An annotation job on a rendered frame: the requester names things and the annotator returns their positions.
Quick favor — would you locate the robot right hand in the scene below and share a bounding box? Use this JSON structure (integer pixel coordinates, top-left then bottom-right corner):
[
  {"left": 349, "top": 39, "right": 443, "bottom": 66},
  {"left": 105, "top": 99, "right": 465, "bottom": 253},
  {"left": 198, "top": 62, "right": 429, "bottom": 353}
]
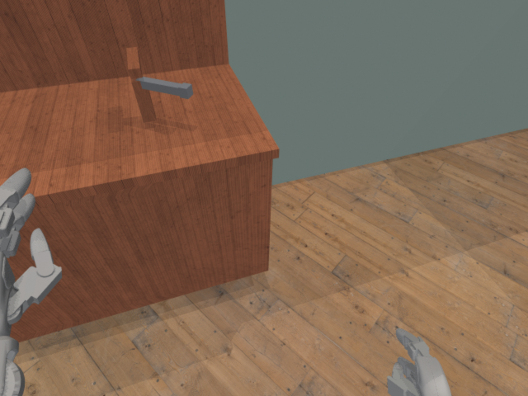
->
[{"left": 387, "top": 328, "right": 451, "bottom": 396}]

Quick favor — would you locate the robot left hand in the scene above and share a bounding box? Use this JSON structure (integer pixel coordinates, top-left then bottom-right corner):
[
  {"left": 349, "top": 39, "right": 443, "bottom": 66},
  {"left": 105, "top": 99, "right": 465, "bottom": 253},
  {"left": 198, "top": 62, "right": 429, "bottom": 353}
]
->
[{"left": 0, "top": 167, "right": 62, "bottom": 336}]

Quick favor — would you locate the counter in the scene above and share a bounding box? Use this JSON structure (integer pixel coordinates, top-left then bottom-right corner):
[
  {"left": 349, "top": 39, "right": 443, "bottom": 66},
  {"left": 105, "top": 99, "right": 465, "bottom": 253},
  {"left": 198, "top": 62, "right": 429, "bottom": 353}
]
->
[{"left": 0, "top": 0, "right": 280, "bottom": 342}]

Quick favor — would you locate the tap lever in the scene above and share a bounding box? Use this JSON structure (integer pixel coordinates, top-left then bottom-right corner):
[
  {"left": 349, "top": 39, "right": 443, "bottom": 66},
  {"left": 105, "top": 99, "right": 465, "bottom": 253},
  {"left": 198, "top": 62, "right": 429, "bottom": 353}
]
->
[{"left": 136, "top": 77, "right": 193, "bottom": 99}]

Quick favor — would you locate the left robot forearm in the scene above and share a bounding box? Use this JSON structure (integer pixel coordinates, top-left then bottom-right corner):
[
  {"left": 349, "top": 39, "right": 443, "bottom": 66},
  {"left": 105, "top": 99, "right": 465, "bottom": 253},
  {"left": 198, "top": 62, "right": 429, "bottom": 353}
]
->
[{"left": 0, "top": 336, "right": 25, "bottom": 396}]

